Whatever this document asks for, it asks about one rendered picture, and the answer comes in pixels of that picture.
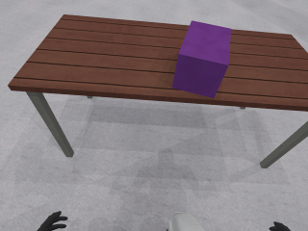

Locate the table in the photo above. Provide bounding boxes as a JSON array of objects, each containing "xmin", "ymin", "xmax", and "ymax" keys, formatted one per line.
[{"xmin": 8, "ymin": 14, "xmax": 308, "ymax": 168}]

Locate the robot left hand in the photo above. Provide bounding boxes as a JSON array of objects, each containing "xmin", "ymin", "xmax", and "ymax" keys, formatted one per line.
[{"xmin": 37, "ymin": 211, "xmax": 68, "ymax": 231}]

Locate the carton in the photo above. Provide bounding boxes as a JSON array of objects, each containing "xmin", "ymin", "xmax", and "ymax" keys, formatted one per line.
[{"xmin": 172, "ymin": 20, "xmax": 231, "ymax": 98}]

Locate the right robot thigh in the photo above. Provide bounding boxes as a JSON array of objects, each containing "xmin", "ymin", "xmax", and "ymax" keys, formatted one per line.
[{"xmin": 167, "ymin": 214, "xmax": 205, "ymax": 231}]

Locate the robot right hand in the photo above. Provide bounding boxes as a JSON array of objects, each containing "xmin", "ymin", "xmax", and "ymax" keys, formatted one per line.
[{"xmin": 269, "ymin": 221, "xmax": 291, "ymax": 231}]

